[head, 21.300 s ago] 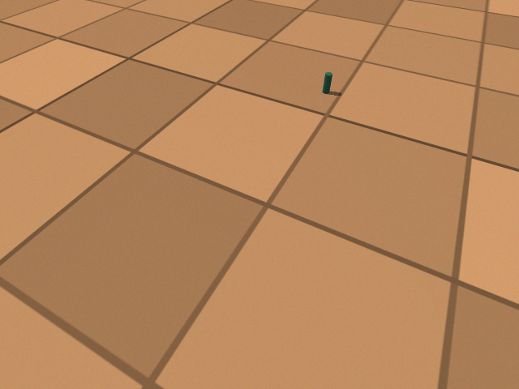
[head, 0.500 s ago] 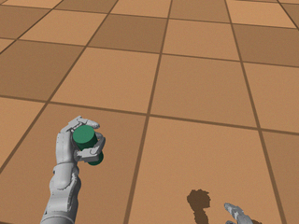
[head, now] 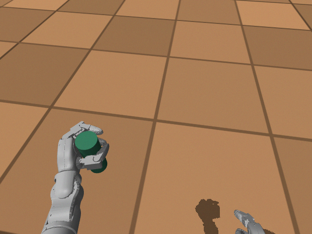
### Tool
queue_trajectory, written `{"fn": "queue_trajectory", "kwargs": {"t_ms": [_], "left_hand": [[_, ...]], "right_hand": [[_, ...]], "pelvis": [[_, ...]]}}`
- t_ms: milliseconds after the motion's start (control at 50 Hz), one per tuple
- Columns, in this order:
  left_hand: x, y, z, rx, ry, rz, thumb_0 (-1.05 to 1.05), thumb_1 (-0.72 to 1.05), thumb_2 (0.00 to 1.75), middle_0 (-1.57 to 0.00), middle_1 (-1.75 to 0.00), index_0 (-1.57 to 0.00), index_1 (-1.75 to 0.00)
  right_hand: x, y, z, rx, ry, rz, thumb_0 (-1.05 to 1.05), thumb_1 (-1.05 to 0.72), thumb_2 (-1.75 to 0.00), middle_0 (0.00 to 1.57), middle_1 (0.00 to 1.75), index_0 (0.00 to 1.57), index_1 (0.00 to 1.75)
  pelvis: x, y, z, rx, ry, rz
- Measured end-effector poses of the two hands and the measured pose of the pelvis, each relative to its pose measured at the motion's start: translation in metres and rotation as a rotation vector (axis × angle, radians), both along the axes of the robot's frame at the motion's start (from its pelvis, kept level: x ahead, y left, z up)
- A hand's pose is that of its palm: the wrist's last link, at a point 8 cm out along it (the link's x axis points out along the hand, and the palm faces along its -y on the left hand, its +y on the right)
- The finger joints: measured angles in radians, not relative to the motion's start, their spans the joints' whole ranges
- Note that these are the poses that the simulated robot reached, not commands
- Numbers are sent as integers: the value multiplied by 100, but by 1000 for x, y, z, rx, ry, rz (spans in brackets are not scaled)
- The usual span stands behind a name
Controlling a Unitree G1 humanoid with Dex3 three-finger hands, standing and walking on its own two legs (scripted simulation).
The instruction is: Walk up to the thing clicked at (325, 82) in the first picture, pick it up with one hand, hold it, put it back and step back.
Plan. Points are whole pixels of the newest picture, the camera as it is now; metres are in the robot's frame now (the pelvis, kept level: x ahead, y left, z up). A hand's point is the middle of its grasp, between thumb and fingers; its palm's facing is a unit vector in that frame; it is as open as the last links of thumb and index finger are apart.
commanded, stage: crouch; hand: left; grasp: from the side
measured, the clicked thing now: (93, 153) +0.33 +0.18 +0.01
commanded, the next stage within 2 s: lower in 1.90 s
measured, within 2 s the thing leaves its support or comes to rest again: neither
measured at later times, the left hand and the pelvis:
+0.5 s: hand (101, 163) +0.34 +0.19 -0.09, palm faces +0.20 -0.98 -0.04, open 6.9 cm; pelvis -0.03 +0.00 -0.08, yaw +0 degrees
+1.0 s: hand (110, 181) +0.38 +0.21 -0.33, palm faces +0.25 -0.97 -0.05, open 6.9 cm; pelvis -0.07 +0.00 -0.29, yaw -3 degrees
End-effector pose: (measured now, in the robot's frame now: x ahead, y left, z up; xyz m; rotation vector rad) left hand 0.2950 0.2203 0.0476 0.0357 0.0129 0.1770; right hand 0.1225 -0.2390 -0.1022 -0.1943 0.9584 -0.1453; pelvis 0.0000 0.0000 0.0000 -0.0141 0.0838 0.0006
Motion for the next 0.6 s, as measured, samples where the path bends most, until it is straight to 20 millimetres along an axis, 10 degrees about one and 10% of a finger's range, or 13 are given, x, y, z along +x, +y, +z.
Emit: {"fn": "queue_trajectory", "kwargs": {"t_ms": [180,340,600], "left_hand": [[4,1,-8,-9,10,16,5,-3,112,-87,-110,-92,-109],[4,4,-55,-16,54,29,5,-3,112,-87,-110,-91,-110],[31,19,-183,4,-6,42,5,-3,112,-87,-111,-91,-110]], "right_hand": [[0,0,-1,-1,-2,5,1,-90,-90,20,30,20,30],[-13,-7,-21,-17,51,19,0,-88,-90,20,30,20,30],[-51,-25,-131,-69,191,39,0,-89,-90,20,30,20,30]], "pelvis": [[-3,0,-2,1,10,0],[-13,-1,-20,-1,94,-2],[-35,0,-125,-21,352,-14]]}}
